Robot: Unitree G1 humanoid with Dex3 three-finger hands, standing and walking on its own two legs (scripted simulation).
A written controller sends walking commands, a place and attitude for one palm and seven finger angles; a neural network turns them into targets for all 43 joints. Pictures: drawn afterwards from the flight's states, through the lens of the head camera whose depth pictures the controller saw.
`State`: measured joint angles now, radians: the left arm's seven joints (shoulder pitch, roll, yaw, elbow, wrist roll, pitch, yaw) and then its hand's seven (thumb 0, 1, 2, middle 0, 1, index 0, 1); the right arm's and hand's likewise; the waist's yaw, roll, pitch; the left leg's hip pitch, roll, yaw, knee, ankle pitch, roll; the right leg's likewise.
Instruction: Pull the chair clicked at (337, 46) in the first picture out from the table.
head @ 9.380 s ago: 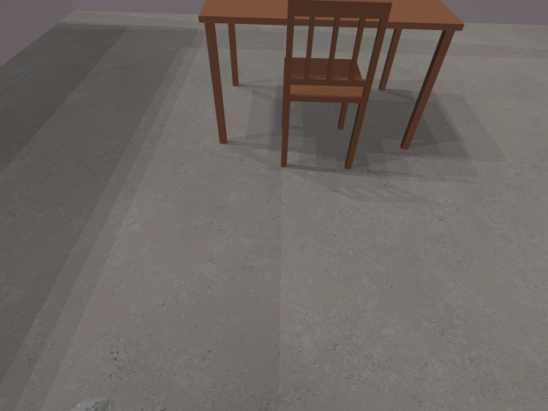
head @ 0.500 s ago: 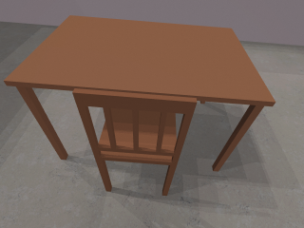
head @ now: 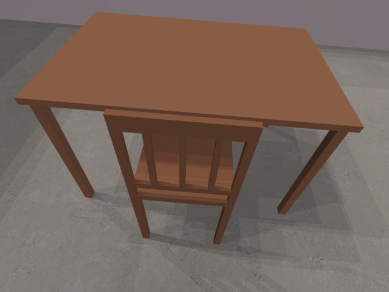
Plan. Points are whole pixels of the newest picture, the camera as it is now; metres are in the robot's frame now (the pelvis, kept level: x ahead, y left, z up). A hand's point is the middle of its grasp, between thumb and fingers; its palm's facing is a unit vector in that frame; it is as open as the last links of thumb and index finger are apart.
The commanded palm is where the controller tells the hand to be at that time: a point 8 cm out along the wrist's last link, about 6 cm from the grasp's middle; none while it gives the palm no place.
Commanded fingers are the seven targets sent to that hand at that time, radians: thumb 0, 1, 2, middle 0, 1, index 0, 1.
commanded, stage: look again from close up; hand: left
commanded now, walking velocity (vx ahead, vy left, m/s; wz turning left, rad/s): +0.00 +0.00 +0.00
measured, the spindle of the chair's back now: (182, 163) +0.50 +0.07 -0.11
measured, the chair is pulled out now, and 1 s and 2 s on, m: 0.00 0.00 0.00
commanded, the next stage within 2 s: shuffle to correct the standing spot in 0.04 s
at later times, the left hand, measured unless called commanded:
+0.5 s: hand out of the picture -0.02 +0.13 -0.18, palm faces -0.01 -0.98 -0.17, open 7.4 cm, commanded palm none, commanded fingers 0.00 0.90 0.90 -0.20 -0.30 -0.20 -0.30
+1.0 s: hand out of the picture +0.08 +0.08 -0.19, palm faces +0.03 -0.98 -0.21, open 7.3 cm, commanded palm none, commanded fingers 0.00 0.90 0.90 -0.20 -0.30 -0.20 -0.30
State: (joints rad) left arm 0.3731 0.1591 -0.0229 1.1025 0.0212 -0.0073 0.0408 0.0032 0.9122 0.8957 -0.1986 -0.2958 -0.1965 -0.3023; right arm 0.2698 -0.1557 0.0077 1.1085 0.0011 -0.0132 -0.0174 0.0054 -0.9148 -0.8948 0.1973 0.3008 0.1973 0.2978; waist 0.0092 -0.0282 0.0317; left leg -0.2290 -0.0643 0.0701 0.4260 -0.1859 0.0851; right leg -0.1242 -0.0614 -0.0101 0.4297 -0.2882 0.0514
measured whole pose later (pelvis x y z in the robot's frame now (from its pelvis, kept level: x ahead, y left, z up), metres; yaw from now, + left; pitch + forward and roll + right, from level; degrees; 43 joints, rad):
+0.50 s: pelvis +0.02 -0.04 +0.00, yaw -1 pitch +1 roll +1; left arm 0.37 0.16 0.00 1.09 0.03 0.01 0.02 0.00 0.91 0.90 -0.20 -0.30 -0.20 -0.30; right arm 0.30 -0.13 -0.02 1.14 -0.01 0.00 -0.03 0.00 -0.91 -0.89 0.20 0.30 0.20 0.30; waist -0.01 -0.02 0.00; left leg -0.26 -0.02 0.06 0.49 -0.24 0.04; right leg -0.16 -0.01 -0.01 0.50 -0.35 0.00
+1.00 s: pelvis +0.07 -0.10 -0.01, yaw +1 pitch -1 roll +1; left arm 0.28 0.19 0.01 1.05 0.03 -0.01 0.03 0.02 0.94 0.90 -0.20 -0.30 -0.20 -0.30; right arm 0.25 -0.13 -0.01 1.11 -0.01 0.00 -0.03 0.00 -0.92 -0.89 0.20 0.30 0.20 0.30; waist 0.01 -0.04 0.06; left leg -0.21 0.04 0.09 0.56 -0.33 -0.01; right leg -0.27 -0.06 -0.02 0.57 -0.28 0.03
